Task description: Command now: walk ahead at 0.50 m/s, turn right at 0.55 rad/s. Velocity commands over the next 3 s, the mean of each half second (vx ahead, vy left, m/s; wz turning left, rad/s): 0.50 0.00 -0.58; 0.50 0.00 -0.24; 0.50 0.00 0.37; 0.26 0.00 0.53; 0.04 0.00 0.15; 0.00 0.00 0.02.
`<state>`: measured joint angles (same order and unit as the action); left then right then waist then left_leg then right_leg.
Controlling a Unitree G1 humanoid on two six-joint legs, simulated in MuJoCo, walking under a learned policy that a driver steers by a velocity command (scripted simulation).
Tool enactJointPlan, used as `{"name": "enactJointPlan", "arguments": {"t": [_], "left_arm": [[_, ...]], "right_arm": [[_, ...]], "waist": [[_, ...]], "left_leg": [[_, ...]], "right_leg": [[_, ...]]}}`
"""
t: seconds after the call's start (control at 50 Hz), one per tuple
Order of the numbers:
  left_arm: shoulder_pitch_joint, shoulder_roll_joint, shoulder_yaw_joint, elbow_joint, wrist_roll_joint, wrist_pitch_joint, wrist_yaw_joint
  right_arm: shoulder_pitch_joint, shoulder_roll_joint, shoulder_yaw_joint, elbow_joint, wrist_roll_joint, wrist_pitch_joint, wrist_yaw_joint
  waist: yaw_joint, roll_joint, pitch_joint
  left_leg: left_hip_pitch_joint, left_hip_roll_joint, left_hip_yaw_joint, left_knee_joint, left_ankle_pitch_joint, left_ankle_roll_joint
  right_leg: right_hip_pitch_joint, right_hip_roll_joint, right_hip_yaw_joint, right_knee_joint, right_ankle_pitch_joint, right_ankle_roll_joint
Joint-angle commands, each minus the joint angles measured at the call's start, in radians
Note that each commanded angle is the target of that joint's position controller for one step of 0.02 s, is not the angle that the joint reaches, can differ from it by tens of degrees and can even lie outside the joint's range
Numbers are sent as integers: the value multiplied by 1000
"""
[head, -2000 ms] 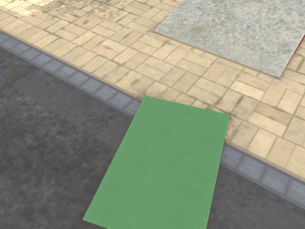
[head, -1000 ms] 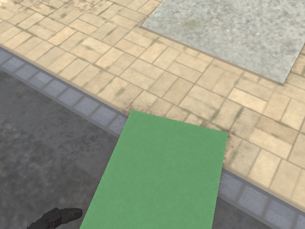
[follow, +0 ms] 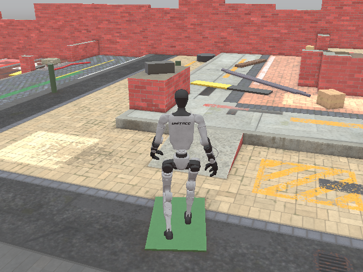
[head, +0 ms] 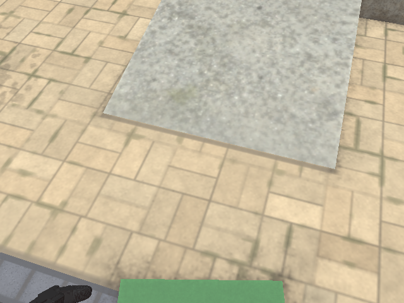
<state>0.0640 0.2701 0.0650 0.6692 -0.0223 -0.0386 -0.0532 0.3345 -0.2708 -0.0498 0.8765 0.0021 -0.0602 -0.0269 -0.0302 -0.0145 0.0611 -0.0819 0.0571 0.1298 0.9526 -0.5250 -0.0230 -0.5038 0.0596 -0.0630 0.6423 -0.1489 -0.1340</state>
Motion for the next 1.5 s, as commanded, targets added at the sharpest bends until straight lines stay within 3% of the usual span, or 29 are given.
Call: {"name": "enactJointPlan", "arguments": {"t": [0.02,0.06,0.16,0.32,0.38,0.42,0.44,0.46,0.48,0.5,0.52,0.58,0.7,0.84,0.88,0.92,0.94,0.96,0.98,1.0,1.06,1.14,1.26,1.36,1.42,1.44,1.46,1.48,1.5], "left_arm": [[295,178,58,8,7,-19,21],[166,126,41,-15,2,-29,20],[169,139,40,-25,7,-36,43],[308,165,44,19,-8,-8,67],[300,155,42,18,-4,2,74],[258,144,39,4,-1,7,74],[247,100,23,-12,5,3,67],[369,39,4,-23,0,-3,65],[422,68,-4,-33,-16,-10,65],[346,164,19,-23,-23,-7,66],[253,180,25,-39,-11,-1,67],[209,111,19,-57,0,3,56],[105,40,-17,-74,17,-12,37],[-78,73,-14,-120,-1,-36,13],[-54,93,-7,-116,2,-38,12],[134,146,25,-54,14,-37,22],[247,199,45,-28,38,-37,30],[345,262,65,-13,44,-31,35],[346,203,47,-9,32,-33,34],[289,178,36,-16,32,-36,36],[171,85,14,-13,44,-54,33],[164,93,26,29,37,-83,40],[182,139,34,72,30,-84,59],[224,183,48,110,12,-51,70],[196,206,54,96,10,-24,82],[183,190,46,82,10,-24,85],[300,57,6,61,57,-42,69],[341,77,-12,31,27,-75,52],[212,157,8,14,-17,-98,41]], "right_arm": [[-116,-136,-16,-183,44,-94,27],[-125,-133,-19,-174,6,-99,14],[-140,-102,-19,-216,-25,-46,10],[-412,-81,-4,-301,-2,-64,35],[-387,-124,-23,-297,3,-80,50],[-260,-150,-43,-267,0,-90,45],[-132,-187,-57,-252,-16,-96,39],[-4,-267,-77,-241,-34,-90,31],[42,-239,-77,-211,-6,-75,39],[-6,-148,-55,-234,5,-67,34],[-47,-116,-43,-236,0,-56,30],[-113,-80,-25,-208,-16,-55,39],[-100,-157,-45,-149,9,-60,48],[5,-209,-55,-76,34,-30,41],[7,-223,-59,-61,35,-19,37],[5,-202,-48,-53,35,-9,36],[27,-139,-25,-81,30,-14,38],[48,-82,5,-104,16,-27,38],[13,-137,-7,-108,33,-39,40],[-35,-164,-13,-120,46,-48,43],[-86,-147,-22,-107,26,-36,39],[-82,-84,-15,-105,25,-6,39],[-256,-41,6,-161,16,-20,73],[-326,-76,-5,-218,16,-16,100],[-119,-136,-44,-182,12,-4,92],[47,-188,-71,-146,8,3,74],[82,-289,-89,-142,13,14,56],[84,-292,-85,-183,13,-1,62],[80,-222,-76,-187,9,-3,58]], "waist": [[144,-82,-268],[48,41,-128],[4,1,-84],[115,-69,-70],[88,-95,-81],[12,-116,-119],[-49,-74,-231],[-34,141,-396],[-25,368,-445],[-51,211,-298],[-55,114,-185],[15,103,-42],[9,85,-53],[-46,93,-23],[-21,96,-29],[78,52,-140],[113,-29,-264],[136,-230,-364],[150,-211,-345],[141,-163,-228],[72,-73,-90],[33,-64,-43],[82,-19,9],[74,-5,10],[-47,-20,-123],[-131,19,-195],[-36,300,-272],[-42,260,-473],[-102,123,-397]], "left_leg": [[-749,-38,-242,483,50,38],[-641,37,-225,308,186,35],[-549,56,-189,95,305,-37],[-450,-54,-189,-400,614,-38],[-410,-65,-220,-454,521,0],[-237,-73,-196,-518,478,48],[-5,26,-268,-505,480,109],[377,261,-590,-500,401,255],[484,384,-931,-608,141,335],[368,355,-850,-644,5,289],[229,304,-706,-656,65,246],[-59,186,-458,-741,293,217],[-91,155,-256,-804,524,247],[28,191,-223,-734,503,191],[56,208,-225,-676,566,175],[11,139,-154,-431,768,134],[-236,65,-87,-195,651,75],[-509,-50,-93,116,113,26],[-613,-36,-207,246,4,34],[-646,3,-218,264,61,45],[-582,67,-216,170,227,42],[-577,73,-224,79,348,10],[-510,36,-154,-295,682,34],[-533,-7,-110,-387,577,94],[-257,-120,-29,-410,494,158],[12,-106,-101,-456,567,204],[364,141,-466,-373,758,325],[566,294,-936,-528,446,509],[507,248,-859,-616,262,440]], "right_leg": [[801,-354,744,-368,-157,-263],[501,-257,520,-379,52,-190],[264,-176,370,-428,269,-181],[294,-134,398,-335,123,-88],[390,-172,492,-239,119,-73],[385,-143,499,-126,234,-42],[311,-95,449,75,212,-9],[22,33,316,404,-99,67],[-219,36,254,612,-442,93],[-298,-34,266,699,-365,103],[-294,-64,226,707,-277,109],[-181,-130,205,560,-182,106],[-109,-154,121,178,3,120],[-42,-125,110,-119,136,100],[16,-114,97,-152,69,76],[310,-69,45,-214,81,31],[624,-181,209,-201,-10,-34],[838,-388,571,-274,-145,-139],[819,-411,658,-325,-197,-154],[715,-392,538,-343,-127,-127],[493,-290,314,-424,107,-74],[414,-296,170,-495,259,-88],[398,-266,-16,-522,293,-48],[587,-309,-70,-403,528,-6],[579,-263,-119,-55,880,40],[402,-217,-127,218,743,82],[6,-70,-102,588,-296,140],[-236,31,123,827,-511,160],[-329,-42,191,800,-385,136]]}}
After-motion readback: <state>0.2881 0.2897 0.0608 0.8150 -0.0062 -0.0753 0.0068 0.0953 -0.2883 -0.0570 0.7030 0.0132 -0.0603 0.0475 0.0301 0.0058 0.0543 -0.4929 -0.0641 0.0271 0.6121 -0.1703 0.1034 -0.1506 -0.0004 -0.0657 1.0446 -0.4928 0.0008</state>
